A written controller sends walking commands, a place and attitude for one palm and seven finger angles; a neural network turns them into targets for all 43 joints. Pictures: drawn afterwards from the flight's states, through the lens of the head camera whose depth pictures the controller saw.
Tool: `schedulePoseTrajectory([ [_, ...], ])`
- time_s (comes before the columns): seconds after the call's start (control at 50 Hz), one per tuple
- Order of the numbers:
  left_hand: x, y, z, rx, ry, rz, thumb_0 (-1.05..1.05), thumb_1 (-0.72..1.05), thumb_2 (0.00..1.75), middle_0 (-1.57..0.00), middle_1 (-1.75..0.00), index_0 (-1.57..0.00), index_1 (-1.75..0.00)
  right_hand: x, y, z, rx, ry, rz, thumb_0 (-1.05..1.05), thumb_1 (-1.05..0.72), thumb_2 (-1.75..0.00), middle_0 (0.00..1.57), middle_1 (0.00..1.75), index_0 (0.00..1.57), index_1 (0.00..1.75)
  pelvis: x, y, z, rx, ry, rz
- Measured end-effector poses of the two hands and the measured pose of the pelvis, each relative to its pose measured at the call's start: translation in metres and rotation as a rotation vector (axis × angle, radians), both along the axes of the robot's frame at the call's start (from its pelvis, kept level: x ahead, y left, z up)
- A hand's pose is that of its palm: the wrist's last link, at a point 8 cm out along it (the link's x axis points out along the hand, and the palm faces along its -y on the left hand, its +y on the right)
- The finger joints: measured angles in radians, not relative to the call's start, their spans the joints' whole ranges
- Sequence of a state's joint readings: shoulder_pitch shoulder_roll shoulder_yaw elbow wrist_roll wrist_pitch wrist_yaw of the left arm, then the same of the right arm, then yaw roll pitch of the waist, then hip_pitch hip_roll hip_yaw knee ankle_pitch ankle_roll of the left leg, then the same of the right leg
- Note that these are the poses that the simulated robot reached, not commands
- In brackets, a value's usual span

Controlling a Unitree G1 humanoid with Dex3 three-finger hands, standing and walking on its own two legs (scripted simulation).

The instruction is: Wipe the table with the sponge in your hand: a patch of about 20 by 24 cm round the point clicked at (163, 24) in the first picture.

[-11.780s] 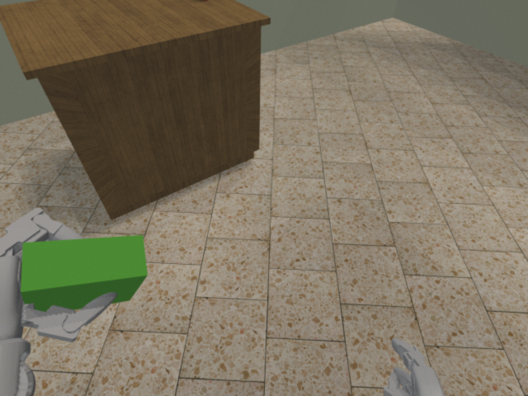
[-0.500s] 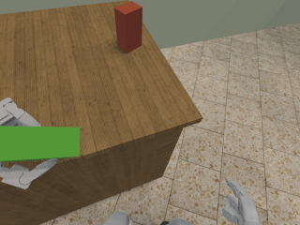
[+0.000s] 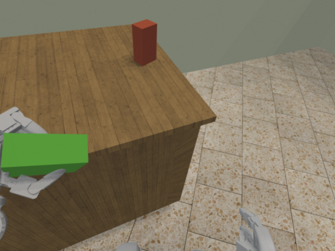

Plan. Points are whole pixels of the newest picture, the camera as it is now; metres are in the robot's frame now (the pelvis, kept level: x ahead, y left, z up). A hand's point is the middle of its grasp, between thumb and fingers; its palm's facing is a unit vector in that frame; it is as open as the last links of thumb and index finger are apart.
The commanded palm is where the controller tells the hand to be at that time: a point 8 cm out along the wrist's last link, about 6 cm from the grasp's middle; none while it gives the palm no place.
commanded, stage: come to a stop and stand still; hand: left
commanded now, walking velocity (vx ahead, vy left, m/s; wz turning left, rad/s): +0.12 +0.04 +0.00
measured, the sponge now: (57, 156) +0.24 +0.22 +0.17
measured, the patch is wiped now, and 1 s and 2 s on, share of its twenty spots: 0.00 0.00 0.00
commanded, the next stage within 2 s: look again from close up in 0.38 s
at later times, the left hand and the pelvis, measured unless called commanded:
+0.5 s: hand (15, 157) +0.22 +0.27 +0.18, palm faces +0.35 -0.80 -0.48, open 9.3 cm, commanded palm +0.15 +0.29 +0.20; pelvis -0.03 +0.01 +0.01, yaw -3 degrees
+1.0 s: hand (24, 139) +0.26 +0.27 +0.19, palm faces +0.35 -0.88 -0.32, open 9.3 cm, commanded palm +0.19 +0.31 +0.20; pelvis +0.02 +0.04 +0.02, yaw -3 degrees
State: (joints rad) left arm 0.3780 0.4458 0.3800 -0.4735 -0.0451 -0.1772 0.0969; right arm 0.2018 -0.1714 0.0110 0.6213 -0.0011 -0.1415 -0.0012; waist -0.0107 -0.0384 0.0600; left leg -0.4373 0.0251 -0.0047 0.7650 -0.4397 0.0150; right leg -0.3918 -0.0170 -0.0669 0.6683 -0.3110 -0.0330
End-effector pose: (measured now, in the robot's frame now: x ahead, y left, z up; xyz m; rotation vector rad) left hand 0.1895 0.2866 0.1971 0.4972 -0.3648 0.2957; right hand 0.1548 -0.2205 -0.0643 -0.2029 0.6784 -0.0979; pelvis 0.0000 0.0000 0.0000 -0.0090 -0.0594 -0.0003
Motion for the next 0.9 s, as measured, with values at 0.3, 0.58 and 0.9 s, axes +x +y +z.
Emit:
schedulePoseTrajectory([
  [0.3, -0.022, -0.003, -0.006, -0.003, 0.07, 0.016, 0.0, -0.44, 1.04, -0.81, -1.39, -0.81, -1.39, -0.048, -0.005, -0.009, -0.006, 0.067, -0.032, 0.01, -0.9, -0.9, 0.2, 0.3, 0.2, 0.29, -0.025, 0.003, 0.001, 0.003, 0.004, -0.031],
  [0.58, 0.003, 0.041, 0.007, -0.002, -0.004, 0.057, 0.0, -0.44, 1.04, -0.81, -1.39, -0.81, -1.39, -0.036, 0.011, 0.008, -0.028, 0.026, -0.028, 0.01, -0.9, -0.9, 0.2, 0.3, 0.2, 0.29, -0.02, 0.023, 0.012, 0.012, 0.018, -0.059],
  [0.9, 0.022, 0.036, -0.006, -0.09, 0.028, 0.022, 0.0, -0.44, 1.04, -0.81, -1.39, -0.81, -1.39, 0.017, 0.047, 0.024, 0.002, -0.013, 0.019, 0.01, -0.9, -0.9, 0.2, 0.3, 0.2, 0.3, 0.014, 0.037, 0.021, -0.008, 0.041, -0.056],
])
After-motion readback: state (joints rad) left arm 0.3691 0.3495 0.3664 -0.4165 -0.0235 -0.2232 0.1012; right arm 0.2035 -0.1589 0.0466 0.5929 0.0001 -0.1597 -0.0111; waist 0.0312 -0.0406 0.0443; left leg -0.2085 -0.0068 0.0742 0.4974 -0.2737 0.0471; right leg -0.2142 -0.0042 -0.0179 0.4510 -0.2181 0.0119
